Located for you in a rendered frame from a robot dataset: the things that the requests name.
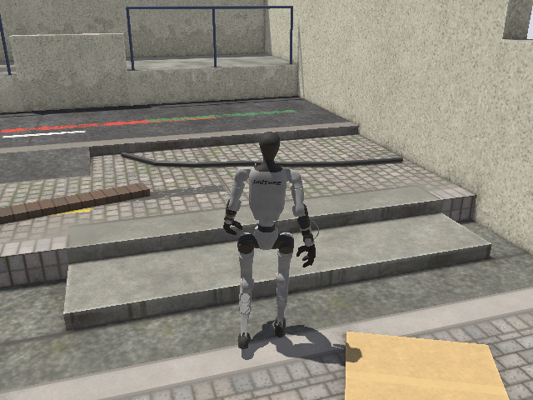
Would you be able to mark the right robot upper arm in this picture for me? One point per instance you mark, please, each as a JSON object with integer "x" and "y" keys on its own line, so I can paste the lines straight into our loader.
{"x": 297, "y": 193}

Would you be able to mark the robot right forearm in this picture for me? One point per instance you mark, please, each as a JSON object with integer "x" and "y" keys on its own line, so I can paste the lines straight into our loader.
{"x": 305, "y": 227}

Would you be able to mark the robot left forearm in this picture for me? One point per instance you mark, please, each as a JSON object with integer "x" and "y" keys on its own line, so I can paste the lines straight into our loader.
{"x": 229, "y": 215}

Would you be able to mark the robot right hand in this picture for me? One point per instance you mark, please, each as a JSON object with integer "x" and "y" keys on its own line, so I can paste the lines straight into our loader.
{"x": 310, "y": 256}

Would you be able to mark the left robot upper arm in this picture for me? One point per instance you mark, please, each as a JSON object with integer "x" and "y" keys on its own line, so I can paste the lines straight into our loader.
{"x": 237, "y": 188}

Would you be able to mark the right robot thigh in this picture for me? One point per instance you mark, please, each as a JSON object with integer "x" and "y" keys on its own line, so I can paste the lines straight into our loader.
{"x": 285, "y": 245}

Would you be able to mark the robot right foot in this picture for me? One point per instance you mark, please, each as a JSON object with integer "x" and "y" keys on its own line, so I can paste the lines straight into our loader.
{"x": 279, "y": 330}

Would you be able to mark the robot left hand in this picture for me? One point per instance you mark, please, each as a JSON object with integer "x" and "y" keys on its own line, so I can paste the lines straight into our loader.
{"x": 227, "y": 227}

